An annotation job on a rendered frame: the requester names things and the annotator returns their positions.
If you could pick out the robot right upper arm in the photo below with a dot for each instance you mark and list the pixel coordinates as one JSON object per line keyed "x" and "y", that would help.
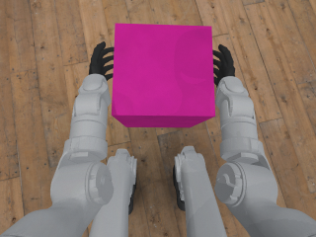
{"x": 250, "y": 193}

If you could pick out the robot left upper arm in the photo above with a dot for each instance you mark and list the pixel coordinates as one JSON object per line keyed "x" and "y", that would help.
{"x": 78, "y": 191}

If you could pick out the left robot thigh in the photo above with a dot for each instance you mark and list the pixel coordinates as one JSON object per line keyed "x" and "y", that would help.
{"x": 112, "y": 218}

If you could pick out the right robot foot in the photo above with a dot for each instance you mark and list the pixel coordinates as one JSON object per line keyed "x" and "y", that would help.
{"x": 180, "y": 203}

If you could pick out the carton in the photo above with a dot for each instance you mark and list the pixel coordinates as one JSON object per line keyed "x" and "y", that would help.
{"x": 163, "y": 75}

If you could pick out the right robot hand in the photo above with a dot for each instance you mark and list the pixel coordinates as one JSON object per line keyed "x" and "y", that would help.
{"x": 225, "y": 65}

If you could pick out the robot left forearm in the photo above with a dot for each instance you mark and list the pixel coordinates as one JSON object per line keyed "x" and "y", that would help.
{"x": 89, "y": 122}

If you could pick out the left robot hand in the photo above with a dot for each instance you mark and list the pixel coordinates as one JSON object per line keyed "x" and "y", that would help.
{"x": 97, "y": 61}

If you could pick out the robot right forearm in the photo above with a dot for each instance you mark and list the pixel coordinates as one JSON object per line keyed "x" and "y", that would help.
{"x": 240, "y": 142}

